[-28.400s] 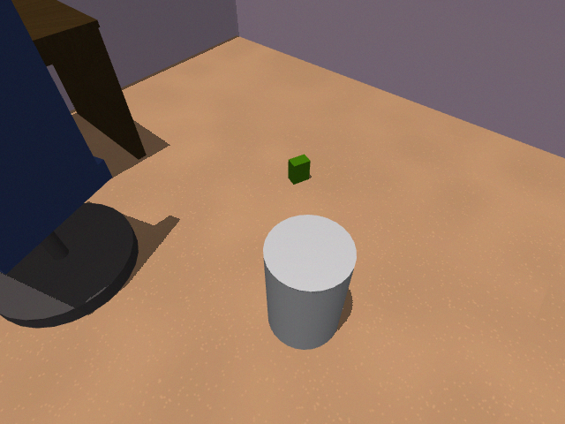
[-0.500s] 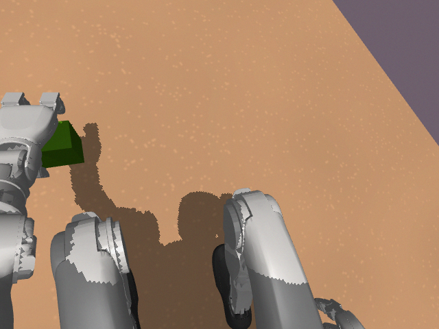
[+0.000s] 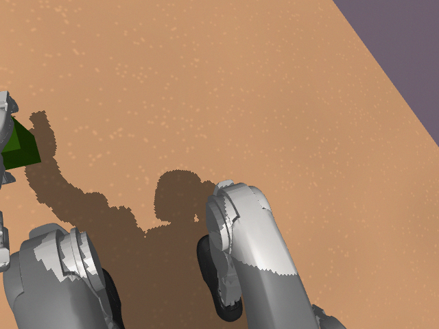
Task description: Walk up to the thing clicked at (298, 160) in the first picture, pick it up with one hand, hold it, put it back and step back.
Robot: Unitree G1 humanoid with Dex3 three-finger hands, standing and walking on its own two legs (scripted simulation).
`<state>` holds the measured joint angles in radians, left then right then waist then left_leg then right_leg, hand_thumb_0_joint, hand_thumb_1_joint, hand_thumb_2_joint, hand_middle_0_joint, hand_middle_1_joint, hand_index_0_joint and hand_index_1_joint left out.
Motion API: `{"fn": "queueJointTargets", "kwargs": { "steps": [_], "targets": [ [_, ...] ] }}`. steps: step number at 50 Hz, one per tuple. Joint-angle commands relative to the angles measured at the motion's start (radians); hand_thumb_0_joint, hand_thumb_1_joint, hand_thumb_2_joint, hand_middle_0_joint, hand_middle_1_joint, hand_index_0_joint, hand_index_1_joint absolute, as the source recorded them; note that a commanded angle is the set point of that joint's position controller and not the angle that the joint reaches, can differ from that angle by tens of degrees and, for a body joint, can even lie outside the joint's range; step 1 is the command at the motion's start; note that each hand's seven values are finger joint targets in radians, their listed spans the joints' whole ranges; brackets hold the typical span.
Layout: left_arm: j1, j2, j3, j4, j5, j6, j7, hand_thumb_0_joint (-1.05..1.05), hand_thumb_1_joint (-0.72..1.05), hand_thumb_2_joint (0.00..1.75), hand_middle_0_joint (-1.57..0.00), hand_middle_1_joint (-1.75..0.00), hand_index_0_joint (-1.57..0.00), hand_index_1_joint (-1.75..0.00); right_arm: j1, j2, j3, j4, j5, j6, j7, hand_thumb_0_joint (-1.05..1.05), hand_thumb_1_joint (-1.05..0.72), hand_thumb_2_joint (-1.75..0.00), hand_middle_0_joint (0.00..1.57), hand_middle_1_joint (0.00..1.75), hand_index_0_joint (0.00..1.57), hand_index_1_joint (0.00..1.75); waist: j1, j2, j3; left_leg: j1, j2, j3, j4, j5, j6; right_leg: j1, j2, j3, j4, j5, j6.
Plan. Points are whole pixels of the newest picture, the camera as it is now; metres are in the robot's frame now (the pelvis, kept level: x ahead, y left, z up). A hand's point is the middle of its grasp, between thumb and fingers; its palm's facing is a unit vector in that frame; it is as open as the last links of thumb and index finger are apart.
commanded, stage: rest palm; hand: left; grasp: from above
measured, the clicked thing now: out of the picture +0.47 +0.29 -0.25
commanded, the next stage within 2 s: close in 0.52 s
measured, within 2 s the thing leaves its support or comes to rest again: neither
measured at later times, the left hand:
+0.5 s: hand out of the picture +0.46 +0.28 -0.21, palm faces -0.45 -0.11 -0.89, open 13.2 cm
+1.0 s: hand out of the picture +0.47 +0.29 -0.21, palm faces -0.44 -0.10 -0.89, open 11.7 cm
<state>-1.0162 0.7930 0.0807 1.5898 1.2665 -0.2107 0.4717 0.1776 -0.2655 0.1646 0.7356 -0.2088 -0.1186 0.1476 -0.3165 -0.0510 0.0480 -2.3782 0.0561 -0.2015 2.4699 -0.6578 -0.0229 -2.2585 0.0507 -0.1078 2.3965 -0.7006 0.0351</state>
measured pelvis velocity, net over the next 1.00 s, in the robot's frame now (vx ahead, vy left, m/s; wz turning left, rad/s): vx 0.00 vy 0.00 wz -0.05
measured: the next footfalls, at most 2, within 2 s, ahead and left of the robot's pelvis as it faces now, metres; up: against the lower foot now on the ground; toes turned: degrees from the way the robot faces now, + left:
none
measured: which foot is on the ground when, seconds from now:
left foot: down 0.00-1.00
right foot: down 0.00-1.00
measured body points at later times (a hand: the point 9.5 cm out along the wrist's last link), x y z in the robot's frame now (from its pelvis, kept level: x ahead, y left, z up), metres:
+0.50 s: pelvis +0.00 +0.00 -0.01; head +0.25 +0.09 +0.35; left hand +0.48 +0.29 -0.16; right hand +0.06 -0.26 -0.09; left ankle +0.08 +0.14 -0.28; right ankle +0.10 -0.12 -0.28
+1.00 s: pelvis +0.00 +0.00 -0.01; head +0.25 +0.10 +0.35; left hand +0.48 +0.29 -0.16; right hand +0.04 -0.25 -0.08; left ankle +0.08 +0.14 -0.28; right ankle +0.10 -0.12 -0.28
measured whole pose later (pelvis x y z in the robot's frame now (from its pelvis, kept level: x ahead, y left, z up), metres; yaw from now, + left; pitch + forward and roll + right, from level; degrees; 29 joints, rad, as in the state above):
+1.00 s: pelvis +0.00 +0.00 -0.01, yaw -3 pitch +29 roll -11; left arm -1.06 0.87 0.07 1.71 1.27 -0.20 0.56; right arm 0.13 -0.30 0.22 0.70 -0.25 -0.18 0.21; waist -0.35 -0.08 0.08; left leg -2.37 0.06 -0.25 2.52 -0.68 -0.02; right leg -2.24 0.07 -0.14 2.41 -0.70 0.05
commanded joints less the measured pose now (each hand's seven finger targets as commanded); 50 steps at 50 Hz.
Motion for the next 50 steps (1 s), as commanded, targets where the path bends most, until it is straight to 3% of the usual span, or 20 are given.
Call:
{"fn": "queueJointTargets", "kwargs": {
  "steps": [1,3,6,8,9,12,17,20,22,23,24,27,28,31,35,38,42,45,49,50],
  "targets": [
    [-0.294,0.250,0.031,-0.155,0.003,-0.019,0.073,0.00,-0.48,1.05,-0.10,-0.99,-0.09,-1.00,0.179,-0.275,-0.080,-0.011,-0.003,-0.011,0.003,0.00,-0.89,-0.90,0.20,0.30,0.20,0.30,0.012,0.399,-0.727,0.546,-0.018,0.118,-0.210,0.171,0.038,0.350,0.029,-0.098,-0.248,0.271,-0.058],
    [-0.257,0.248,0.039,-0.143,0.007,-0.010,0.090,0.00,-0.45,1.06,-0.13,-0.98,-0.12,-0.99,0.180,-0.274,-0.083,-0.019,-0.006,-0.009,0.007,0.00,-0.89,-0.90,0.20,0.30,0.20,0.30,0.023,0.428,-0.759,0.574,-0.014,0.115,-0.209,0.207,0.034,0.361,0.031,-0.098,-0.234,0.302,-0.061],
    [-0.289,0.196,-0.006,-0.057,0.011,-0.001,0.106,0.00,-0.43,1.04,-0.13,-1.00,-0.12,-1.00,0.170,-0.280,-0.067,0.000,-0.019,-0.021,0.027,0.00,-0.89,-0.90,0.20,0.30,0.20,0.30,-0.035,0.351,-0.622,0.479,-0.014,0.112,-0.183,0.163,0.045,0.308,0.035,-0.106,-0.238,0.286,-0.051],
    [-0.289,0.264,0.042,-0.130,-0.005,-0.002,0.117,0.00,-0.44,1.03,-0.13,-0.97,-0.12,-0.98,0.177,-0.288,-0.075,-0.006,-0.013,-0.024,0.025,0.00,-0.89,-0.90,0.20,0.30,0.20,0.30,0.007,0.398,-0.684,0.510,-0.014,0.112,-0.197,0.182,0.042,0.354,0.034,-0.097,-0.247,0.293,-0.054],
    [-0.261,0.252,0.042,-0.092,-0.004,0.006,0.117,0.00,-0.43,1.05,-0.15,-0.97,-0.14,-0.98,0.176,-0.286,-0.075,-0.008,-0.018,-0.026,0.028,0.00,-0.90,-0.90,0.20,0.30,0.20,0.30,0.008,0.393,-0.696,0.535,-0.012,0.109,-0.193,0.191,0.040,0.349,0.032,-0.101,-0.237,0.299,-0.054],
    [-0.269,0.178,-0.017,-0.006,0.007,0.017,0.108,0.00,-0.40,1.03,-0.15,-1.01,-0.15,-1.01,0.155,-0.281,-0.066,-0.002,-0.027,-0.034,0.041,0.00,-0.90,-0.90,0.20,0.30,0.20,0.30,-0.040,0.371,-0.641,0.515,-0.008,0.099,-0.187,0.158,0.040,0.310,0.039,-0.114,-0.225,0.274,-0.056],
    [-0.288,0.242,0.009,-0.047,-0.016,0.010,0.104,0.00,-0.40,1.03,-0.16,-1.00,-0.15,-1.00,0.141,-0.296,-0.065,-0.010,-0.022,-0.043,0.041,0.00,-0.90,-0.90,0.20,0.30,0.20,0.30,-0.007,0.358,-0.665,0.494,-0.009,0.100,-0.184,0.142,0.046,0.354,0.041,-0.100,-0.249,0.253,-0.052],
    [-0.281,0.194,-0.023,0.017,-0.009,0.013,0.093,0.00,-0.41,0.98,-0.15,-0.99,-0.15,-0.98,0.141,-0.298,-0.055,-0.012,-0.032,-0.052,0.051,0.00,-0.90,-0.90,0.20,0.30,0.20,0.30,-0.050,0.319,-0.583,0.454,-0.010,0.093,-0.183,0.102,0.048,0.315,0.044,-0.113,-0.241,0.219,-0.051],
    [-0.280,0.258,0.019,-0.012,-0.009,0.008,0.100,0.00,-0.41,0.98,-0.14,-0.98,-0.14,-0.97,0.145,-0.315,-0.062,-0.015,-0.023,-0.051,0.047,0.00,-0.89,-0.90,0.20,0.30,0.20,0.30,-0.023,0.333,-0.626,0.476,-0.009,0.091,-0.188,0.120,0.047,0.342,0.044,-0.114,-0.248,0.228,-0.051],
    [-0.296,0.215,-0.015,-0.005,-0.012,0.008,0.093,0.00,-0.43,0.98,-0.14,-0.97,-0.13,-0.97,0.138,-0.302,-0.052,-0.025,-0.025,-0.056,0.050,0.00,-0.90,-0.90,0.20,0.30,0.20,0.30,-0.036,0.340,-0.603,0.472,-0.012,0.091,-0.182,0.113,0.047,0.324,0.041,-0.112,-0.236,0.226,-0.053],
    [-0.294,0.226,-0.005,-0.042,-0.023,0.004,0.097,0.00,-0.43,0.99,-0.14,-0.98,-0.14,-0.98,0.128,-0.303,-0.055,-0.020,-0.023,-0.054,0.048,0.00,-0.90,-0.90,0.20,0.30,0.20,0.30,-0.012,0.364,-0.653,0.511,-0.009,0.090,-0.198,0.135,0.042,0.346,0.045,-0.115,-0.244,0.240,-0.056],
    [-0.282,0.213,-0.022,0.007,-0.003,0.005,0.102,0.00,-0.42,0.98,-0.14,-0.98,-0.14,-0.98,0.131,-0.311,-0.044,-0.029,-0.030,-0.057,0.050,0.00,-0.90,-0.90,0.20,0.30,0.20,0.30,-0.043,0.350,-0.603,0.482,-0.010,0.088,-0.189,0.125,0.044,0.327,0.048,-0.125,-0.234,0.241,-0.052],
    [-0.280,0.230,-0.008,-0.013,-0.008,0.001,0.107,0.00,-0.41,0.99,-0.15,-0.98,-0.15,-0.98,0.125,-0.310,-0.051,-0.027,-0.025,-0.054,0.048,0.00,-0.90,-0.90,0.20,0.30,0.20,0.30,-0.026,0.354,-0.627,0.493,-0.008,0.086,-0.192,0.132,0.042,0.334,0.049,-0.126,-0.237,0.247,-0.053],
    [-0.265,0.231,-0.013,0.041,-0.005,0.007,0.104,0.00,-0.38,1.03,-0.17,-1.00,-0.16,-1.00,0.136,-0.316,-0.042,-0.019,-0.030,-0.055,0.051,0.00,-0.90,-0.90,0.20,0.30,0.20,0.30,-0.046,0.332,-0.580,0.462,-0.008,0.084,-0.182,0.114,0.046,0.320,0.046,-0.127,-0.235,0.231,-0.051],
    [-0.281,0.255,0.001,0.015,-0.010,0.004,0.112,0.00,-0.16,0.95,-0.33,-0.95,-0.34,-0.94,0.134,-0.321,-0.041,-0.027,-0.031,-0.059,0.050,0.00,-0.89,-0.90,0.20,0.30,0.20,0.30,-0.034,0.354,-0.589,0.480,-0.006,0.077,-0.195,0.111,0.041,0.314,0.048,-0.132,-0.234,0.220,-0.054],
    [-0.301,0.262,-0.010,-0.010,-0.002,0.003,0.115,0.00,-0.18,0.90,-0.30,-0.94,-0.32,-0.93,0.126,-0.316,-0.034,-0.033,-0.032,-0.053,0.050,0.00,-0.89,-0.90,0.20,0.30,0.20,0.30,-0.036,0.373,-0.634,0.501,-0.003,0.076,-0.192,0.149,0.040,0.349,0.054,-0.129,-0.230,0.262,-0.054],
    [-0.275,0.253,-0.013,0.061,0.001,0.016,0.111,0.00,-0.15,0.84,-0.33,-0.89,-0.34,-0.87,0.131,-0.323,-0.031,-0.027,-0.033,-0.056,0.052,0.00,-0.89,-0.90,0.20,0.30,0.20,0.30,-0.057,0.340,-0.558,0.467,-0.003,0.076,-0.180,0.124,0.044,0.311,0.050,-0.134,-0.228,0.247,-0.050],
    [-0.297,0.278,0.000,0.018,-0.009,0.009,0.112,0.00,-0.10,0.83,-0.37,-0.87,-0.39,-0.86,0.128,-0.324,-0.028,-0.033,-0.034,-0.055,0.049,0.00,-0.89,-0.90,0.20,0.30,0.20,0.30,-0.039,0.359,-0.575,0.467,-0.003,0.075,-0.194,0.111,0.043,0.321,0.052,-0.128,-0.240,0.228,-0.053],
    [-0.296,0.252,-0.023,0.038,0.001,0.008,0.105,0.00,-0.02,0.80,-0.42,-0.87,-0.44,-0.85,0.120,-0.328,-0.025,-0.047,-0.038,-0.062,0.051,0.00,-0.89,-0.90,0.20,0.30,0.20,0.30,-0.063,0.357,-0.527,0.453,-0.004,0.072,-0.191,0.076,0.042,0.281,0.048,-0.138,-0.227,0.196,-0.056],
    [-0.275,0.281,-0.004,0.046,0.001,0.007,0.107,0.00,-0.02,0.81,-0.44,-0.84,-0.45,-0.83,0.124,-0.330,-0.029,-0.037,-0.037,-0.059,0.049,0.00,-0.89,-0.90,0.20,0.30,0.20,0.30,-0.049,0.346,-0.549,0.457,-0.003,0.073,-0.198,0.072,0.043,0.311,0.054,-0.128,-0.238,0.188,-0.056]
  ]
}}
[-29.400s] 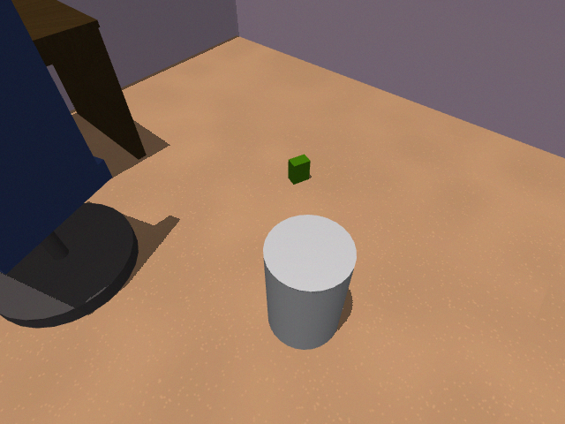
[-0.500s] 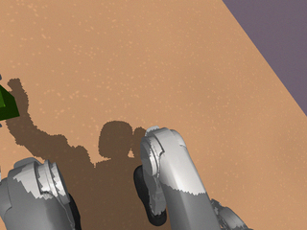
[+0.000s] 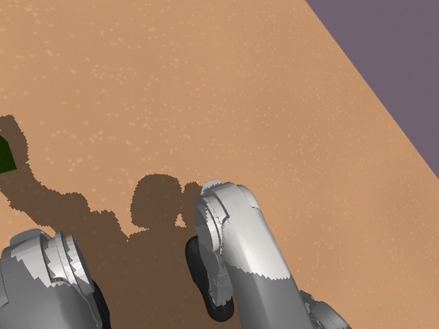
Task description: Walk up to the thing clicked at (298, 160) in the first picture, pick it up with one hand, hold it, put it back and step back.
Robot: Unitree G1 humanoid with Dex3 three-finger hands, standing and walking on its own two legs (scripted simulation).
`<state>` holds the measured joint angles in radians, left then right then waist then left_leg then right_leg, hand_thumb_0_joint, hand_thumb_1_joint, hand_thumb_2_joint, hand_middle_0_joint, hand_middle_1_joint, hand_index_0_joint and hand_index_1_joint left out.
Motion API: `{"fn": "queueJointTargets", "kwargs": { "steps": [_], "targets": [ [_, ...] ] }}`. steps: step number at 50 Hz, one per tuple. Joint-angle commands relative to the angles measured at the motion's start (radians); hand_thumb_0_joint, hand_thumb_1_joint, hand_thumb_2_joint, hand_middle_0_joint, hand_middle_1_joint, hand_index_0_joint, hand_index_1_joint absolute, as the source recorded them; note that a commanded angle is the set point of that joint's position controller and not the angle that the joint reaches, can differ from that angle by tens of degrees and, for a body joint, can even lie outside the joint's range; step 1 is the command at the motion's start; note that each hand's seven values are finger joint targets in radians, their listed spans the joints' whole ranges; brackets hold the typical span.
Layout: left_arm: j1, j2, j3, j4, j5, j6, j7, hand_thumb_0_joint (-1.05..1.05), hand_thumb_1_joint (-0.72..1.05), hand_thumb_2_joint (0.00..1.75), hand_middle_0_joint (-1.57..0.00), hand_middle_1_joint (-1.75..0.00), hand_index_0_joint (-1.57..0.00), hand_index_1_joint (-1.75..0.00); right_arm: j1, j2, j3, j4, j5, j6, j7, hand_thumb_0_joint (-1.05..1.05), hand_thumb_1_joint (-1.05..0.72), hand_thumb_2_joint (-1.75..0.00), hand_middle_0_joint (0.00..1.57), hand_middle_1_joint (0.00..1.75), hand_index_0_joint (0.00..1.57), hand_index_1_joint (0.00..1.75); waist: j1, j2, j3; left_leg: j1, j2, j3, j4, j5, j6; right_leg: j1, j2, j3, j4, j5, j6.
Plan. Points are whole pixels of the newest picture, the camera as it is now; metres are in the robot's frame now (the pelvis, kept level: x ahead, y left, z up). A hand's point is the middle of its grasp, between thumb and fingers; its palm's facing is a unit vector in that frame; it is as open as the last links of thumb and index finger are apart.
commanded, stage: close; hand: left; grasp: from above
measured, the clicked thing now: out of the picture +0.46 +0.31 -0.24
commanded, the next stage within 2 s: settle in 0.70 s
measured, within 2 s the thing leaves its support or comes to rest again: leaves its support in 1.16 s
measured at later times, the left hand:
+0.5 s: hand out of the picture +0.46 +0.31 -0.20, palm faces -0.42 -0.11 -0.90, open 10.6 cm
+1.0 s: hand out of the picture +0.46 +0.31 -0.20, palm faces -0.43 -0.12 -0.89, open 10.2 cm
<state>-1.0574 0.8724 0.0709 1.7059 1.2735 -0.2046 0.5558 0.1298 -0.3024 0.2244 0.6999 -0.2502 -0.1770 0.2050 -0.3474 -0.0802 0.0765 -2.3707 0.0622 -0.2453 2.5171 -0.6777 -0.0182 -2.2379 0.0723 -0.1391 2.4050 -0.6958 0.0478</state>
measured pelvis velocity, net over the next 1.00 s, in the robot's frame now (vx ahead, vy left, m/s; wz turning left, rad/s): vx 0.00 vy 0.00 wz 0.00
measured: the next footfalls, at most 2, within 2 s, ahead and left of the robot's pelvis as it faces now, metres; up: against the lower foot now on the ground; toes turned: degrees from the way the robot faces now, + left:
none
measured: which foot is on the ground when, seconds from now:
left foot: down 0.00-1.00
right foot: down 0.00-1.00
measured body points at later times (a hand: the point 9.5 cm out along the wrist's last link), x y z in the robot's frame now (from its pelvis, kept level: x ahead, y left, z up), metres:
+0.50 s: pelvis +0.00 +0.00 +0.00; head +0.25 +0.10 +0.36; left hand +0.48 +0.31 -0.15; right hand +0.07 -0.25 -0.08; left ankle +0.07 +0.14 -0.27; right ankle +0.10 -0.12 -0.27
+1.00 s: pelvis +0.00 +0.00 +0.00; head +0.25 +0.11 +0.36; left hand +0.48 +0.31 -0.15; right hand +0.06 -0.25 -0.08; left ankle +0.07 +0.14 -0.27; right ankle +0.10 -0.12 -0.27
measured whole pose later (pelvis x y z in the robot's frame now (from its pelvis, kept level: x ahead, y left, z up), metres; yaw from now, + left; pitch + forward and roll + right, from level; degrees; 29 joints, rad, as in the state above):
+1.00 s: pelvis +0.00 +0.00 +0.00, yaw +0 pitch +30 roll -11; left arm -1.05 0.86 0.06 1.63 1.26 -0.19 0.50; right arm 0.13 -0.29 0.22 0.67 -0.24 -0.13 0.18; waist -0.33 -0.07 0.05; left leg -2.38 0.06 -0.24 2.50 -0.68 -0.02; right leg -2.24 0.07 -0.14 2.39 -0.70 0.05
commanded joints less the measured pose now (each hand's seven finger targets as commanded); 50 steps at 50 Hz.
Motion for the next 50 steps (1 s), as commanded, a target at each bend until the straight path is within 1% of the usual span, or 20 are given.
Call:
{"fn": "queueJointTargets", "kwargs": {
  "steps": [1,2,4,7,10,15,17,21,23,26,27,28,32,35,37,40,42,44,47,50],
  "targets": [
    [-0.245,0.216,0.012,-0.094,-0.003,0.000,0.025,0.00,-0.02,0.80,-0.44,-0.84,-0.45,-0.83,0.168,-0.297,-0.091,-0.009,0.009,-0.002,-0.009,0.00,-0.89,-0.90,0.20,0.30,0.20,0.30,-0.011,0.387,-0.589,0.451,-0.011,0.116,-0.244,0.096,0.037,0.279,0.029,-0.101,-0.242,0.185,-0.069],
    [-0.244,0.195,0.001,-0.076,-0.008,0.002,0.021,0.00,0.01,0.78,-0.45,-0.82,-0.47,-0.81,0.169,-0.287,-0.087,-0.010,0.007,-0.004,-0.008,0.00,-0.89,-0.90,0.20,0.30,0.20,0.30,-0.019,0.369,-0.580,0.440,-0.010,0.119,-0.236,0.096,0.040,0.289,0.030,-0.093,-0.246,0.186,-0.067],
    [-0.267,0.212,0.007,-0.140,-0.011,-0.002,0.025,0.00,0.01,0.79,-0.47,-0.81,-0.48,-0.80,0.162,-0.284,-0.086,-0.017,0.008,0.002,-0.012,0.00,-0.90,-0.90,0.20,0.30,0.20,0.30,0.003,0.401,-0.649,0.473,-0.010,0.122,-0.240,0.132,0.038,0.321,0.032,-0.089,-0.252,0.219,-0.068],
    [-0.259,0.179,-0.015,-0.098,-0.006,0.002,0.018,0.00,0.05,0.75,-0.49,-0.78,-0.50,-0.77,0.176,-0.289,-0.087,-0.004,0.009,-0.004,-0.009,0.00,-0.89,-0.90,0.20,0.30,0.20,0.30,-0.029,0.371,-0.591,0.452,-0.011,0.121,-0.234,0.121,0.040,0.288,0.030,-0.096,-0.246,0.214,-0.065],
    [-0.256,0.201,-0.006,-0.108,-0.014,0.000,0.017,0.00,0.08,0.74,-0.52,-0.77,-0.53,-0.76,0.170,-0.289,-0.089,-0.007,0.014,0.003,-0.017,0.00,-0.89,-0.90,0.20,0.30,0.20,0.30,-0.011,0.365,-0.616,0.444,-0.010,0.121,-0.230,0.121,0.042,0.310,0.032,-0.087,-0.253,0.216,-0.065],
    [-0.243,0.196,-0.002,-0.104,-0.019,0.010,0.017,0.00,0.14,0.71,-0.56,-0.76,-0.58,-0.74,0.172,-0.284,-0.082,-0.010,0.007,0.012,-0.020,0.00,-0.89,-0.90,0.20,0.30,0.20,0.30,-0.004,0.378,-0.637,0.455,-0.010,0.120,-0.242,0.142,0.039,0.327,0.032,-0.095,-0.249,0.233,-0.066],
    [-0.224,0.178,-0.009,-0.076,-0.028,0.013,0.008,0.00,0.16,0.70,-0.58,-0.74,-0.60,-0.72,0.169,-0.285,-0.086,-0.013,0.007,0.012,-0.019,0.00,-0.89,-0.90,0.20,0.30,0.20,0.30,-0.014,0.356,-0.587,0.424,-0.010,0.117,-0.242,0.108,0.041,0.298,0.032,-0.096,-0.251,0.201,-0.067],
    [-0.252,0.194,-0.007,-0.136,-0.023,0.018,0.001,0.00,0.20,0.68,-0.61,-0.72,-0.63,-0.70,0.170,-0.277,-0.084,-0.020,0.009,0.021,-0.023,0.00,-0.90,-0.90,0.20,0.30,0.20,0.30,0.005,0.411,-0.659,0.476,-0.011,0.121,-0.248,0.158,0.036,0.332,0.030,-0.092,-0.243,0.247,-0.069],
    [-0.224,0.159,-0.027,-0.105,-0.029,0.022,-0.008,0.00,0.24,0.70,-0.64,-0.72,-0.66,-0.71,0.172,-0.279,-0.084,-0.018,0.011,0.020,-0.020,0.00,-0.90,-0.90,0.20,0.30,0.20,0.30,-0.015,0.359,-0.613,0.444,-0.012,0.121,-0.241,0.142,0.042,0.321,0.033,-0.091,-0.254,0.238,-0.063],
    [-0.244,0.195,-0.007,-0.142,-0.030,0.019,-0.012,0.00,0.26,0.71,-0.68,-0.70,-0.69,-0.69,0.171,-0.283,-0.089,-0.017,0.016,0.023,-0.025,0.00,-0.90,-0.90,0.20,0.30,0.20,0.30,0.004,0.388,-0.648,0.467,-0.011,0.122,-0.236,0.163,0.039,0.328,0.030,-0.091,-0.251,0.254,-0.066],
    [-0.214,0.179,-0.015,-0.121,-0.028,0.022,-0.015,0.00,0.27,0.72,-0.69,-0.71,-0.69,-0.70,0.167,-0.274,-0.087,-0.021,0.016,0.029,-0.024,0.00,-0.90,-0.90,0.20,0.30,0.20,0.30,0.007,0.389,-0.644,0.462,-0.011,0.122,-0.246,0.160,0.038,0.339,0.033,-0.087,-0.247,0.248,-0.069],
    [-0.229,0.188,-0.002,-0.140,-0.033,0.019,-0.013,0.00,0.29,0.71,-0.70,-0.70,-0.70,-0.69,0.170,-0.279,-0.087,-0.022,0.014,0.031,-0.026,0.00,-0.90,-0.90,0.20,0.30,0.20,0.30,0.006,0.388,-0.644,0.465,-0.013,0.121,-0.251,0.158,0.037,0.328,0.030,-0.097,-0.250,0.248,-0.066],
    [-0.214,0.157,-0.023,-0.113,-0.027,0.020,-0.029,0.00,0.35,0.72,-0.75,-0.70,-0.75,-0.69,0.176,-0.282,-0.089,-0.023,0.012,0.034,-0.025,0.00,-0.90,-0.90,0.20,0.30,0.20,0.30,-0.016,0.359,-0.577,0.438,-0.014,0.120,-0.249,0.126,0.042,0.296,0.030,-0.099,-0.256,0.219,-0.065],
    [-0.236,0.185,-0.011,-0.149,-0.033,0.016,-0.024,0.00,0.39,0.78,-0.78,-0.72,-0.78,-0.72,0.164,-0.276,-0.086,-0.028,0.017,0.038,-0.032,0.00,-0.90,-0.90,0.20,0.30,0.20,0.30,0.011,0.384,-0.644,0.460,-0.015,0.124,-0.249,0.141,0.040,0.324,0.029,-0.086,-0.258,0.232,-0.067],
    [-0.218,0.157,-0.024,-0.120,-0.031,0.019,-0.026,0.00,0.43,0.78,-0.81,-0.72,-0.81,-0.71,0.169,-0.274,-0.087,-0.026,0.014,0.039,-0.031,0.00,-0.90,-0.90,0.20,0.30,0.20,0.30,-0.004,0.373,-0.613,0.445,-0.013,0.118,-0.249,0.125,0.039,0.307,0.032,-0.088,-0.255,0.211,-0.070],
    [-0.218,0.166,-0.026,-0.110,-0.025,0.015,-0.029,0.00,0.46,0.79,-0.84,-0.72,-0.84,-0.72,0.164,-0.273,-0.087,-0.030,0.016,0.042,-0.034,0.00,-0.90,-0.90,0.20,0.30,0.20,0.30,-0.007,0.363,-0.596,0.437,-0.014,0.116,-0.251,0.118,0.039,0.301,0.032,-0.090,-0.252,0.208,-0.070],
    [-0.242,0.193,-0.005,-0.158,-0.024,0.013,-0.024,0.00,0.45,0.85,-0.87,-0.77,-0.88,-0.77,0.177,-0.282,-0.085,-0.030,0.012,0.047,-0.035,0.00,-0.92,-0.90,0.20,0.30,0.20,0.30,0.005,0.384,-0.643,0.465,-0.017,0.121,-0.253,0.147,0.039,0.328,0.029,-0.094,-0.254,0.235,-0.067],
    [-0.245,0.185,-0.010,-0.158,-0.025,0.017,-0.027,0.00,0.48,0.85,-0.89,-0.76,-0.90,-0.76,0.177,-0.275,-0.081,-0.027,0.008,0.050,-0.035,0.00,-0.92,-0.90,0.20,0.30,0.20,0.30,0.006,0.411,-0.661,0.482,-0.016,0.119,-0.256,0.163,0.036,0.328,0.029,-0.095,-0.246,0.249,-0.070],
    [-0.253,0.176,-0.015,-0.164,-0.022,0.018,-0.033,0.00,0.51,0.85,-0.90,-0.79,-0.91,-0.78,0.174,-0.277,-0.090,-0.032,0.016,0.048,-0.038,0.00,-0.92,-0.90,0.20,0.30,0.20,0.30,0.004,0.403,-0.628,0.469,-0.017,0.122,-0.258,0.134,0.036,0.291,0.029,-0.094,-0.250,0.222,-0.074],
    [-0.272,0.200,0.005,-0.226,-0.018,0.021,-0.031,0.00,0.55,0.89,-0.95,-0.80,-0.95,-0.79,0.180,-0.271,-0.098,-0.033,0.017,0.055,-0.038,0.00,-0.92,-0.90,0.20,0.30,0.20,0.30,0.029,0.464,-0.719,0.525,-0.016,0.124,-0.259,0.178,0.028,0.315,0.026,-0.090,-0.238,0.253,-0.078]
  ]
}}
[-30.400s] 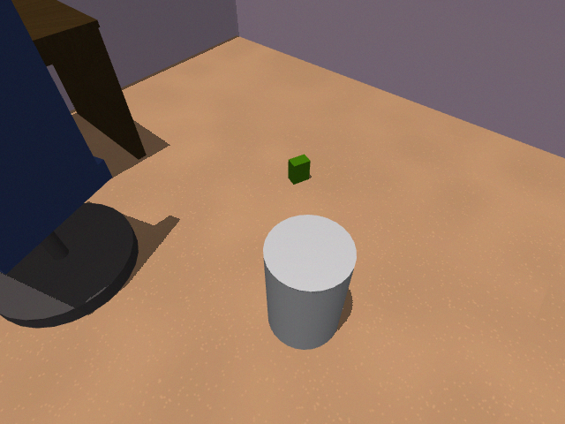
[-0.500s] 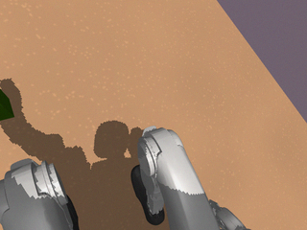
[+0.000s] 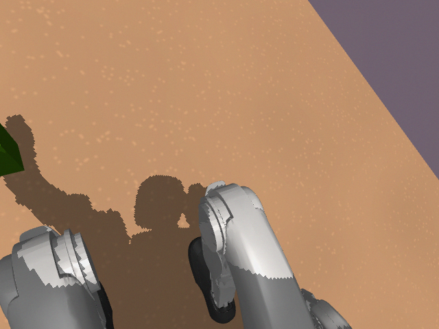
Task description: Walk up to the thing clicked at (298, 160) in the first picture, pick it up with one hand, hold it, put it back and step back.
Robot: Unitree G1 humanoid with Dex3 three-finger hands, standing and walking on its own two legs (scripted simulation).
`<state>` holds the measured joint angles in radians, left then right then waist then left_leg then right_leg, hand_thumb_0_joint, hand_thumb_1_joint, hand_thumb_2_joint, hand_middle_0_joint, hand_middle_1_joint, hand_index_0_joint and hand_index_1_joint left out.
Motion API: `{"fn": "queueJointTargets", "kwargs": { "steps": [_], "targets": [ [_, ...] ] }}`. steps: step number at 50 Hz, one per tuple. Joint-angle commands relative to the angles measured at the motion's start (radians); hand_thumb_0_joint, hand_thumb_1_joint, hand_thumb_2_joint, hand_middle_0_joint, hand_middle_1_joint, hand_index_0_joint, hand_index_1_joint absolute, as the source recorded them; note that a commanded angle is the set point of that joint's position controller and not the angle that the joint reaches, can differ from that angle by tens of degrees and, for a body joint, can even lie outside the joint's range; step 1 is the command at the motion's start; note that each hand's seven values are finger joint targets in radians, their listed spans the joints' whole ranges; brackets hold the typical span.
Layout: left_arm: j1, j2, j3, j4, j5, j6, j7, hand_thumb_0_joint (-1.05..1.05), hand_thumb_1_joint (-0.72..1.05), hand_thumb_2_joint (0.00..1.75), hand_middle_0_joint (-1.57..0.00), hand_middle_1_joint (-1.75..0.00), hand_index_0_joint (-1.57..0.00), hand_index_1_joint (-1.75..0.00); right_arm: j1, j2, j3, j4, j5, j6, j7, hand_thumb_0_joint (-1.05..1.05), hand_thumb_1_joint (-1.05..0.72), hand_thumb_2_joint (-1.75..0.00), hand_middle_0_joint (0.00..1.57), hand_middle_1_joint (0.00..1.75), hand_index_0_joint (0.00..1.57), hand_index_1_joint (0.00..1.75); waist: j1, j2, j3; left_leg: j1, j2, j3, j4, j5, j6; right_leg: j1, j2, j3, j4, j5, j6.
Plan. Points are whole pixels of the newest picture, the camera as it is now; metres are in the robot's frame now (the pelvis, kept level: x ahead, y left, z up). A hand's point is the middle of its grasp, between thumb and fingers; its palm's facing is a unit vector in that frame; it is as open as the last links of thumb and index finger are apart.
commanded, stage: settle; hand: left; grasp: from above
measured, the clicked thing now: out of the picture +0.46 +0.31 -0.24
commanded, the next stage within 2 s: lift in 0.68 s
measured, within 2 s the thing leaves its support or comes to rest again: leaves its support in 0.16 s
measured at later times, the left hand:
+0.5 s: hand out of the picture +0.45 +0.33 -0.12, palm faces -0.44 -0.07 -0.89, open 9.4 cm
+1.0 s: hand out of the picture +0.44 +0.33 -0.05, palm faces -0.45 -0.10 -0.89, open 9.4 cm
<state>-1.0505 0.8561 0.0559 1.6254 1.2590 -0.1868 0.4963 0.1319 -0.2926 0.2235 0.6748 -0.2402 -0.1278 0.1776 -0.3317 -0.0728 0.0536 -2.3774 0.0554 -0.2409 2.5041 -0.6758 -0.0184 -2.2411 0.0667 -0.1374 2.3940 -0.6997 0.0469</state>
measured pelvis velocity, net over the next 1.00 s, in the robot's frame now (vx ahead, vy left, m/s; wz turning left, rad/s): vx -0.01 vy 0.00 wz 0.10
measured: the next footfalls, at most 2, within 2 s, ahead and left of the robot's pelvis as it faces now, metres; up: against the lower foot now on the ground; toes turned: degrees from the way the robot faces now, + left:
none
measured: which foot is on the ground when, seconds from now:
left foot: down 0.00-1.00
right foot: down 0.00-1.00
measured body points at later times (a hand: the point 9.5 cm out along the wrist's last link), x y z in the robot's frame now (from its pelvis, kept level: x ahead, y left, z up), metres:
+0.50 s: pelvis +0.00 +0.00 +0.03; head +0.22 +0.08 +0.41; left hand +0.47 +0.33 -0.06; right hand +0.09 -0.26 -0.08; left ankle +0.07 +0.14 -0.27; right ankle +0.10 -0.12 -0.27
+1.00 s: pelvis -0.01 +0.00 +0.07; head +0.20 +0.08 +0.46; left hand +0.46 +0.33 +0.00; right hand +0.06 -0.26 -0.04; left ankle +0.07 +0.14 -0.27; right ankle +0.10 -0.12 -0.27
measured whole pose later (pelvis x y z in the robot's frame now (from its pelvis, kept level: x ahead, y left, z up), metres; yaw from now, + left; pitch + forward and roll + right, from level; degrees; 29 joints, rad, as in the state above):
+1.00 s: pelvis -0.01 +0.00 +0.07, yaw +6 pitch +34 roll -8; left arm -0.94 0.69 -0.02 1.22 1.14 -0.11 0.15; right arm 0.21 -0.26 0.05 0.69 -0.08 0.04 0.10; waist -0.21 0.03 -0.10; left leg -2.23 0.05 -0.13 2.25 -0.62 0.00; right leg -2.12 0.03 -0.06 2.20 -0.68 0.04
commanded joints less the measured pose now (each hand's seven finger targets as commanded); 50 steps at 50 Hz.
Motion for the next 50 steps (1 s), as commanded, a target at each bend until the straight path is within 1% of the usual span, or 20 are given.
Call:
{"fn": "queueJointTargets", "kwargs": {
  "steps": [1,2,5,10,13,17,18,19,22,25,29,33,38,39,40,41,42,45,47,50],
  "targets": [
    [-0.270,0.205,0.019,-0.148,-0.005,0.006,0.029,0.00,0.56,0.90,-0.95,-0.81,-0.96,-0.80,0.183,-0.280,-0.097,-0.009,0.005,0.008,-0.009,0.00,-0.92,-0.90,0.20,0.30,0.20,0.30,0.010,0.464,-0.694,0.532,-0.010,0.122,-0.246,0.181,0.028,0.324,0.032,-0.092,-0.229,0.263,-0.075],
    [-0.260,0.177,0.007,-0.133,-0.004,0.009,0.024,0.00,0.56,0.89,-0.95,-0.79,-0.96,-0.79,0.179,-0.278,-0.101,-0.007,0.006,0.006,-0.007,0.00,-0.92,-0.91,0.20,0.30,0.20,0.30,-0.001,0.446,-0.656,0.521,-0.011,0.122,-0.244,0.166,0.028,0.292,0.029,-0.097,-0.225,0.252,-0.078],
    [-0.279,0.218,0.030,-0.219,0.003,0.011,0.017,0.00,0.54,0.78,-0.91,-0.76,-0.93,-0.74,0.192,-0.280,-0.115,-0.005,0.020,0.008,-0.009,0.00,-0.92,-0.90,0.20,0.30,0.20,0.30,0.017,0.459,-0.692,0.528,-0.012,0.133,-0.235,0.195,0.030,0.313,0.028,-0.085,-0.236,0.276,-0.078],
    [-0.258,0.197,0.052,-0.361,-0.030,0.027,0.001,0.00,0.66,0.90,-1.04,-0.77,-1.04,-0.77,0.193,-0.267,-0.151,-0.009,0.044,0.020,-0.010,0.00,-0.92,-0.91,0.20,0.30,0.20,0.30,0.054,0.484,-0.776,0.568,-0.013,0.147,-0.266,0.197,0.028,0.328,0.022,-0.068,-0.260,0.269,-0.082],
    [-0.244,0.176,0.036,-0.409,-0.036,0.050,-0.026,0.00,0.66,0.88,-1.04,-0.77,-1.04,-0.77,0.195,-0.250,-0.175,-0.001,0.068,0.034,-0.010,0.00,-0.92,-0.91,0.20,0.30,0.20,0.30,0.080,0.517,-0.820,0.592,-0.015,0.151,-0.298,0.183,0.024,0.315,0.018,-0.052,-0.262,0.249,-0.089],
    [-0.249,0.091,-0.020,-0.391,-0.065,0.080,-0.091,0.00,0.67,0.89,-1.04,-0.77,-1.05,-0.77,0.220,-0.243,-0.198,0.021,0.089,0.062,-0.017,0.00,-0.92,-0.90,0.20,0.30,0.20,0.30,0.052,0.422,-0.768,0.556,-0.020,0.158,-0.315,0.182,0.036,0.326,0.017,-0.047,-0.303,0.263,-0.080],
    [-0.240,0.100,-0.018,-0.374,-0.071,0.084,-0.111,0.00,0.66,0.91,-1.03,-0.77,-1.03,-0.78,0.220,-0.241,-0.204,0.021,0.095,0.070,-0.020,0.00,-0.92,-0.90,0.20,0.30,0.20,0.30,0.063,0.389,-0.765,0.558,-0.020,0.157,-0.326,0.173,0.039,0.329,0.019,-0.040,-0.313,0.250,-0.081],
    [-0.247,0.088,-0.031,-0.362,-0.078,0.086,-0.134,0.00,0.66,0.92,-1.04,-0.80,-1.04,-0.80,0.230,-0.246,-0.205,0.019,0.097,0.074,-0.024,0.00,-0.92,-0.91,0.20,0.30,0.20,0.30,0.048,0.363,-0.719,0.525,-0.022,0.156,-0.329,0.152,0.043,0.323,0.017,-0.040,-0.329,0.227,-0.081],
    [-0.263,0.067,-0.048,-0.395,-0.088,0.075,-0.188,0.00,0.68,0.92,-1.04,-0.83,-1.04,-0.82,0.239,-0.242,-0.212,0.017,0.107,0.088,-0.034,0.00,-0.92,-0.91,0.20,0.30,0.20,0.30,0.056,0.341,-0.742,0.547,-0.026,0.157,-0.350,0.146,0.043,0.346,0.010,-0.035,-0.344,0.217,-0.081],
    [-0.257,0.065,-0.054,-0.419,-0.095,0.058,-0.228,0.00,0.65,0.93,-1.02,-0.84,-1.03,-0.83,0.241,-0.233,-0.215,0.007,0.118,0.103,-0.047,0.00,-0.92,-0.91,0.20,0.30,0.20,0.30,0.068,0.301,-0.751,0.543,-0.029,0.164,-0.363,0.141,0.045,0.380,0.011,-0.022,-0.371,0.199,-0.082],
    [-0.260,0.119,-0.029,-0.433,-0.076,0.039,-0.248,0.00,0.63,0.94,-1.01,-0.84,-1.01,-0.84,0.232,-0.226,-0.213,-0.012,0.121,0.120,-0.064,0.00,-0.92,-0.91,0.20,0.30,0.20,0.30,0.081,0.296,-0.739,0.537,-0.034,0.177,-0.371,0.146,0.043,0.404,0.006,-0.004,-0.389,0.185,-0.086],
    [-0.295,0.138,-0.013,-0.503,-0.072,0.028,-0.240,0.00,0.60,0.89,-0.99,-0.81,-1.00,-0.81,0.229,-0.217,-0.211,-0.015,0.126,0.130,-0.075,0.00,-0.92,-0.91,0.20,0.30,0.20,0.30,0.101,0.364,-0.796,0.615,-0.035,0.186,-0.400,0.182,0.039,0.411,-0.001,-0.004,-0.394,0.228,-0.084],
    [-0.306,0.120,-0.031,-0.492,-0.062,0.036,-0.236,0.00,0.41,0.79,-0.94,-0.81,-0.95,-0.80,0.226,-0.213,-0.219,-0.012,0.129,0.141,-0.085,0.00,-0.94,-0.92,0.20,0.30,0.20,0.30,0.096,0.382,-0.793,0.647,-0.034,0.181,-0.441,0.140,0.036,0.371,-0.002,-0.007,-0.405,0.186,-0.091],
    [-0.302,0.111,-0.033,-0.500,-0.065,0.038,-0.235,0.00,0.45,0.83,-0.86,-0.73,-0.87,-0.72,0.227,-0.207,-0.221,-0.013,0.130,0.144,-0.085,0.00,-0.90,-0.90,0.20,0.30,0.20,0.30,0.099,0.397,-0.808,0.647,-0.036,0.187,-0.445,0.138,0.035,0.386,-0.002,0.002,-0.414,0.182,-0.091],
    [-0.287,0.133,-0.017,-0.493,-0.067,0.046,-0.236,0.00,0.37,0.76,-0.92,-0.78,-0.93,-0.77,0.236,-0.218,-0.227,-0.013,0.134,0.144,-0.087,0.00,-0.94,-0.92,0.20,0.30,0.20,0.30,0.112,0.377,-0.808,0.662,-0.037,0.183,-0.460,0.129,0.037,0.375,-0.006,-0.004,-0.420,0.172,-0.091],
    [-0.286,0.106,-0.031,-0.508,-0.079,0.051,-0.244,0.00,0.45,0.81,-0.85,-0.70,-0.85,-0.69,0.235,-0.214,-0.230,-0.013,0.137,0.145,-0.087,0.00,-0.90,-0.90,0.20,0.30,0.20,0.30,0.112,0.402,-0.817,0.679,-0.036,0.183,-0.471,0.130,0.034,0.374,-0.008,-0.003,-0.419,0.176,-0.093],
    [-0.294,0.107,-0.031,-0.525,-0.086,0.055,-0.249,0.00,0.37,0.73,-0.89,-0.76,-0.90,-0.75,0.239,-0.210,-0.227,-0.013,0.140,0.147,-0.088,0.00,-0.94,-0.91,0.20,0.30,0.20,0.30,0.114,0.401,-0.836,0.682,-0.037,0.189,-0.473,0.142,0.036,0.396,-0.007,0.002,-0.428,0.190,-0.091],
    [-0.271,0.100,-0.033,-0.554,-0.116,0.073,-0.284,0.00,0.58,0.87,-0.96,-0.80,-0.97,-0.78,0.261,-0.208,-0.243,-0.012,0.152,0.154,-0.089,0.00,-0.93,-0.91,0.20,0.30,0.20,0.30,0.123,0.369,-0.874,0.697,-0.038,0.196,-0.489,0.171,0.042,0.444,-0.008,0.012,-0.451,0.217,-0.087],
    [-0.263,0.098,-0.028,-0.590,-0.139,0.082,-0.316,0.00,0.62,0.90,-0.98,-0.81,-0.99,-0.80,0.263,-0.208,-0.258,-0.021,0.163,0.159,-0.094,0.00,-0.92,-0.91,0.20,0.30,0.20,0.30,0.135,0.375,-0.884,0.716,-0.038,0.192,-0.517,0.154,0.043,0.432,-0.012,0.015,-0.461,0.198,-0.089],
    [-0.202,0.077,-0.041,-0.615,-0.141,0.081,-0.355,0.00,0.59,0.89,-0.97,-0.79,-0.98,-0.78,0.263,-0.205,-0.267,-0.022,0.173,0.168,-0.100,0.00,-0.92,-0.91,0.20,0.30,0.20,0.30,0.150,0.346,-0.840,0.724,-0.038,0.182,-0.554,0.120,0.042,0.435,-0.015,0.018,-0.487,0.165,-0.091]
  ]
}}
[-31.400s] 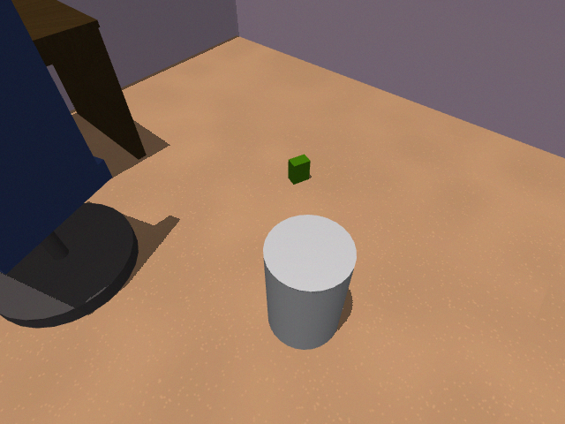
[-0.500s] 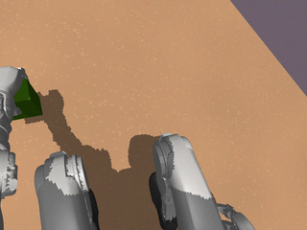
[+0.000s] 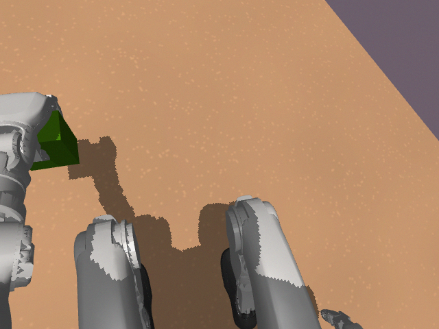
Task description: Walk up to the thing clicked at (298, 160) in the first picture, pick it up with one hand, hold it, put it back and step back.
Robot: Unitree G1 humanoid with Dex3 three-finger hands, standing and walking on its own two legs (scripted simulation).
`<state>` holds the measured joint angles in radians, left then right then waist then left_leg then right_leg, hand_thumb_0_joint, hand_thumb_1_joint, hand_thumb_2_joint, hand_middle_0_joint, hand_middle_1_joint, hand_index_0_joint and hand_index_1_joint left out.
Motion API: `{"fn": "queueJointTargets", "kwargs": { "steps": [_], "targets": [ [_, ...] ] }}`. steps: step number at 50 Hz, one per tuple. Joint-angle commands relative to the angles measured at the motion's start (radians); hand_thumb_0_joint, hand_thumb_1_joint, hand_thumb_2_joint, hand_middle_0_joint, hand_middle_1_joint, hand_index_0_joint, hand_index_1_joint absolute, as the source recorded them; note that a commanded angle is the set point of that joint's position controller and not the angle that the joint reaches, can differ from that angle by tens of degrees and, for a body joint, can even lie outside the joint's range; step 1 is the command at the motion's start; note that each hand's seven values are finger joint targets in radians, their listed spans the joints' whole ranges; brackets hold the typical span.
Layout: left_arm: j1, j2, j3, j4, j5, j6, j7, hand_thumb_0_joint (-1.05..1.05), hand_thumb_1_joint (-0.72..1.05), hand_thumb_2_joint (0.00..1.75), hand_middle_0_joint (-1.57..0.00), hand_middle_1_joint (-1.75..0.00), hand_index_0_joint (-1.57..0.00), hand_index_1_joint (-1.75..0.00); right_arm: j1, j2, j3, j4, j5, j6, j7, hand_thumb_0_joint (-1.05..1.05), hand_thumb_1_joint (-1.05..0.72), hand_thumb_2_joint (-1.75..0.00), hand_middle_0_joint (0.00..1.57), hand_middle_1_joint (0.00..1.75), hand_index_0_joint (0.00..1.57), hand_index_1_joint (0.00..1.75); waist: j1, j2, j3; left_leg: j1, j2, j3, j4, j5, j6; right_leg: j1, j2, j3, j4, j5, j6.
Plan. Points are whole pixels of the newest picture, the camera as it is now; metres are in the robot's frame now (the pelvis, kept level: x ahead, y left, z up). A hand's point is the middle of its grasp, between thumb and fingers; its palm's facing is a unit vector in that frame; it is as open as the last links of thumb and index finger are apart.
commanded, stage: lift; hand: left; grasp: from above
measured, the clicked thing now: (43, 142) +0.49 +0.29 -0.17
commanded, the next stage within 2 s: hold in 1.46 s
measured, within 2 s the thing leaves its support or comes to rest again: neither
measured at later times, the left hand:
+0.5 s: hand out of the picture +0.40 +0.29 +0.05, palm faces -0.43 -0.08 -0.90, open 9.4 cm
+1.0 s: hand out of the picture +0.34 +0.27 +0.22, palm faces -0.44 -0.10 -0.89, open 9.4 cm
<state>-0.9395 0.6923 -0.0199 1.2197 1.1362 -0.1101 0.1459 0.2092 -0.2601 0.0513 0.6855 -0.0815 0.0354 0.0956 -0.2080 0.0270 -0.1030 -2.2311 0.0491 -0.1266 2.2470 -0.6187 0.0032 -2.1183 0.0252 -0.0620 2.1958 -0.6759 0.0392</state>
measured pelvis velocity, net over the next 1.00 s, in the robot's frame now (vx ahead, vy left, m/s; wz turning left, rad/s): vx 0.03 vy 0.00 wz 0.11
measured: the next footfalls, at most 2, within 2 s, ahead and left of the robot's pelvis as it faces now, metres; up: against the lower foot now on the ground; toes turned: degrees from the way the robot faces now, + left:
none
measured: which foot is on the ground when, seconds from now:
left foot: down 0.00-1.00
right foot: down 0.00-1.00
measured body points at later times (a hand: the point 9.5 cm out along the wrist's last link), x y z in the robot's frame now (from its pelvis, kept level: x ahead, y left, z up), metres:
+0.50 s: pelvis +0.00 +0.00 +0.12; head +0.16 +0.05 +0.54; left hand +0.42 +0.29 +0.10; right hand +0.13 -0.26 +0.00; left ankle +0.09 +0.13 -0.34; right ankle +0.10 -0.13 -0.34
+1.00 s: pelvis +0.03 +0.00 +0.29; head +0.10 +0.02 +0.74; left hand +0.36 +0.27 +0.27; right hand +0.16 -0.25 +0.17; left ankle +0.09 +0.13 -0.34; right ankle +0.10 -0.13 -0.34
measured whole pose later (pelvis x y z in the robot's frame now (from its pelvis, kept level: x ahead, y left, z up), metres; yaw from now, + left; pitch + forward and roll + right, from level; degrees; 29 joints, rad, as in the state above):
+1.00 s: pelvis +0.03 +0.00 +0.29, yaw +6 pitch +16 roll -3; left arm -0.35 0.46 -0.16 0.79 0.99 -0.05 0.09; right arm 0.23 -0.24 -0.02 0.72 0.04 0.00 -0.06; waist -0.07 0.05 -0.15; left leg -1.06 0.06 -0.02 1.23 -0.45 0.00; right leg -1.00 0.00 -0.02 1.19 -0.48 0.02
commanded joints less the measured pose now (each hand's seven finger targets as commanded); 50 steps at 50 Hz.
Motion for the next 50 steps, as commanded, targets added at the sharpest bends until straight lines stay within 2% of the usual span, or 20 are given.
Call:
{"fn": "queueJointTargets", "kwargs": {
  "steps": [1,4,7,10,15,16,18,20,22,25,28,30,31,33,36,38,39,43,48,50],
  "targets": [
    [-0.310,0.248,0.037,-0.235,-0.024,0.001,-0.012,0.00,0.61,0.86,-0.98,-0.80,-0.99,-0.78,0.176,-0.230,-0.096,-0.044,0.017,0.007,-0.019,0.00,-0.92,-0.91,0.20,0.30,0.20,0.30,0.031,0.239,-0.692,0.578,-0.030,0.069,-0.303,0.050,0.022,0.322,0.031,-0.052,-0.302,0.123,-0.083],
    [-0.278,0.227,0.038,-0.308,-0.044,-0.008,-0.032,0.00,0.62,0.88,-0.99,-0.80,-1.00,-0.79,0.176,-0.225,-0.102,-0.059,0.029,0.013,-0.025,0.00,-0.92,-0.91,0.20,0.30,0.20,0.30,0.039,0.216,-0.705,0.606,-0.032,0.061,-0.342,0.042,0.023,0.358,0.028,-0.046,-0.330,0.122,-0.080],
    [-0.247,0.237,0.052,-0.373,-0.064,-0.013,-0.047,0.00,0.61,0.87,-0.99,-0.78,-0.99,-0.78,0.172,-0.223,-0.107,-0.068,0.041,0.016,-0.037,0.00,-0.92,-0.91,0.20,0.30,0.20,0.30,0.048,0.201,-0.704,0.637,-0.035,0.057,-0.374,0.047,0.025,0.384,0.021,-0.036,-0.374,0.123,-0.079],
    [-0.191,0.230,0.056,-0.428,-0.070,-0.013,-0.053,0.00,0.60,0.86,-0.97,-0.77,-0.98,-0.76,0.159,-0.216,-0.117,-0.079,0.054,0.017,-0.049,0.00,-0.92,-0.91,0.20,0.30,0.20,0.30,0.072,0.210,-0.720,0.705,-0.032,0.038,-0.441,0.037,0.021,0.411,0.019,-0.038,-0.394,0.123,-0.078],
    [-0.107,0.177,0.035,-0.537,-0.102,0.009,-0.063,0.00,0.60,0.85,-0.97,-0.76,-0.98,-0.76,0.136,-0.196,-0.126,-0.095,0.066,0.024,-0.065,0.00,-0.92,-0.91,0.20,0.30,0.20,0.30,0.085,0.197,-0.742,0.822,-0.029,0.051,-0.510,0.092,0.020,0.522,0.018,-0.022,-0.487,0.165,-0.074],
    [-0.072,0.176,0.041,-0.543,-0.107,0.018,-0.063,0.00,0.60,0.85,-0.97,-0.76,-0.98,-0.75,0.131,-0.194,-0.130,-0.094,0.071,0.025,-0.069,0.00,-0.91,-0.91,0.20,0.30,0.20,0.30,0.091,0.192,-0.726,0.844,-0.028,0.045,-0.537,0.098,0.019,0.539,0.015,-0.022,-0.502,0.170,-0.073],
    [-0.045,0.143,0.020,-0.578,-0.121,0.030,-0.075,0.00,0.62,0.85,-1.00,-0.72,-1.00,-0.73,0.117,-0.188,-0.133,-0.094,0.075,0.026,-0.077,0.00,-0.91,-0.91,0.20,0.30,0.20,0.30,0.087,0.188,-0.694,0.884,-0.024,0.044,-0.582,0.102,0.018,0.570,0.016,-0.021,-0.544,0.175,-0.071],
    [-0.026,0.162,0.031,-0.607,-0.126,0.040,-0.083,0.00,0.65,0.87,-1.02,-0.71,-1.02,-0.72,0.100,-0.187,-0.135,-0.089,0.080,0.026,-0.086,0.00,-0.91,-0.91,0.20,0.30,0.20,0.30,0.092,0.182,-0.680,0.931,-0.020,0.040,-0.625,0.109,0.017,0.613,0.014,-0.016,-0.583,0.181,-0.069],
    [-0.001,0.133,0.015,-0.647,-0.133,0.046,-0.094,0.00,0.66,0.87,-1.04,-0.70,-1.03,-0.71,0.088,-0.179,-0.136,-0.091,0.082,0.024,-0.091,0.00,-0.91,-0.91,0.20,0.30,0.20,0.30,0.091,0.182,-0.679,0.984,-0.019,0.041,-0.664,0.131,0.019,0.654,0.012,-0.012,-0.619,0.199,-0.068],
    [0.073,0.124,0.013,-0.671,-0.139,0.051,-0.095,0.00,0.66,0.83,-1.04,-0.68,-1.04,-0.69,0.069,-0.170,-0.132,-0.094,0.089,0.021,-0.104,0.00,-0.91,-0.91,0.20,0.30,0.20,0.30,0.106,0.164,-0.650,1.040,-0.020,0.051,-0.741,0.106,0.017,0.741,0.013,-0.004,-0.703,0.181,-0.067],
    [0.130,0.085,-0.002,-0.702,-0.149,0.058,-0.091,0.00,0.66,0.81,-1.05,-0.66,-1.04,-0.66,0.050,-0.161,-0.128,-0.095,0.097,0.013,-0.116,0.00,-0.91,-0.91,0.20,0.30,0.20,0.30,0.111,0.152,-0.607,1.113,-0.018,0.045,-0.837,0.074,0.011,0.815,0.014,0.001,-0.776,0.164,-0.066],
    [0.161,0.101,0.014,-0.702,-0.148,0.067,-0.080,0.00,0.67,0.79,-1.05,-0.65,-1.04,-0.65,0.026,-0.156,-0.121,-0.093,0.101,0.008,-0.125,0.00,-0.91,-0.91,0.20,0.30,0.20,0.30,0.119,0.154,-0.554,1.151,-0.017,0.042,-0.902,0.038,0.007,0.858,0.015,0.006,-0.824,0.140,-0.065],
    [0.157,0.071,-0.005,-0.720,-0.150,0.068,-0.078,0.00,0.68,0.81,-1.07,-0.64,-1.06,-0.65,0.023,-0.155,-0.123,-0.088,0.103,0.004,-0.130,0.00,-0.91,-0.90,0.20,0.30,0.20,0.30,0.110,0.148,-0.545,1.177,-0.016,0.044,-0.924,0.044,0.006,0.873,0.013,0.010,-0.852,0.143,-0.064],
    [0.184,0.058,-0.014,-0.687,-0.150,0.072,-0.071,0.00,0.70,0.82,-1.08,-0.65,-1.07,-0.66,0.016,-0.147,-0.118,-0.081,0.106,-0.005,-0.138,0.00,-0.91,-0.91,0.20,0.30,0.20,0.30,0.103,0.111,-0.485,1.198,-0.020,0.051,-0.966,0.034,0.007,0.917,0.015,0.019,-0.914,0.125,-0.063],
    [0.192,0.054,-0.021,-0.659,-0.152,0.070,-0.060,0.00,0.68,0.84,-1.08,-0.64,-1.06,-0.66,0.010,-0.137,-0.114,-0.072,0.109,-0.022,-0.150,0.00,-0.91,-0.91,0.20,0.30,0.20,0.30,0.103,0.097,-0.424,1.235,-0.025,0.065,-1.032,0.021,0.007,0.986,0.015,0.035,-1.003,0.101,-0.063],
    [0.216,0.023,-0.041,-0.623,-0.155,0.067,-0.056,0.00,0.70,0.83,-1.09,-0.64,-1.08,-0.66,0.003,-0.132,-0.113,-0.068,0.110,-0.034,-0.155,0.00,-0.91,-0.91,0.20,0.30,0.20,0.30,0.104,0.071,-0.382,1.258,-0.026,0.062,-1.077,0.011,0.008,1.022,0.014,0.042,-1.051,0.091,-0.061],
    [0.229,0.000,-0.054,-0.619,-0.157,0.064,-0.055,0.00,0.69,0.82,-1.09,-0.65,-1.07,-0.66,0.007,-0.131,-0.115,-0.074,0.113,-0.040,-0.157,0.00,-0.91,-0.91,0.20,0.30,0.20,0.30,0.103,0.066,-0.378,1.278,-0.030,0.069,-1.096,0.018,0.008,1.049,0.014,0.048,-1.077,0.090,-0.063],
    [0.300,-0.020,-0.066,-0.595,-0.152,0.059,-0.047,0.00,0.67,0.78,-1.06,-0.65,-1.05,-0.65,0.011,-0.126,-0.116,-0.075,0.119,-0.056,-0.163,0.00,-0.91,-0.91,0.20,0.30,0.20,0.30,0.130,0.055,-0.367,1.367,-0.033,0.069,-1.184,0.053,0.004,1.142,0.015,0.052,-1.156,0.118,-0.063],
    [0.273,-0.029,-0.064,-0.601,-0.139,0.055,-0.006,0.00,0.69,0.82,-1.07,-0.68,-1.06,-0.69,0.029,-0.121,-0.118,-0.064,0.121,-0.067,-0.167,0.00,-0.91,-0.91,0.20,0.30,0.20,0.30,0.127,0.053,-0.354,1.476,-0.040,0.095,-1.253,0.157,0.002,1.250,0.016,0.058,-1.243,0.211,-0.059],
    [0.249,-0.031,-0.065,-0.605,-0.136,0.054,0.012,0.00,0.68,0.80,-1.06,-0.68,-1.05,-0.68,0.031,-0.119,-0.121,-0.059,0.117,-0.070,-0.167,0.00,-0.91,-0.91,0.20,0.30,0.20,0.30,0.126,0.052,-0.327,1.506,-0.041,0.101,-1.290,0.163,0.001,1.279,0.014,0.060,-1.278,0.216,-0.057]
  ]
}}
